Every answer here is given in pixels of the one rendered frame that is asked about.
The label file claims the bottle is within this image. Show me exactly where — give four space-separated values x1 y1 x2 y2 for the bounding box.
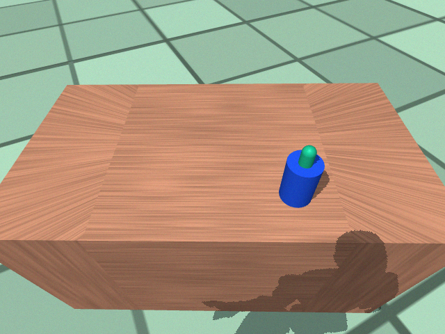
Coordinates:
279 145 325 208

